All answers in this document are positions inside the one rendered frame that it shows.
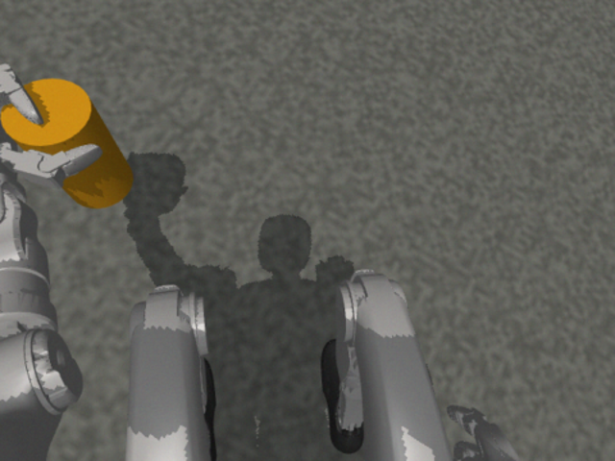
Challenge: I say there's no left robot arm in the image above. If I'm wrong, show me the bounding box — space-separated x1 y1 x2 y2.
0 172 83 461

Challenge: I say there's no right robot hand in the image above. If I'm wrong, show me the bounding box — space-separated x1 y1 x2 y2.
447 405 521 461

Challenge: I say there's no can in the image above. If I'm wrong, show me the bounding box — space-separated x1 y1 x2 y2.
0 79 134 208

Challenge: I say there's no right robot foot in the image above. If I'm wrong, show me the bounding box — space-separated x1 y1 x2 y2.
321 339 364 453

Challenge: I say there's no left robot hand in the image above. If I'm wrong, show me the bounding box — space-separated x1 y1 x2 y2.
0 64 103 189

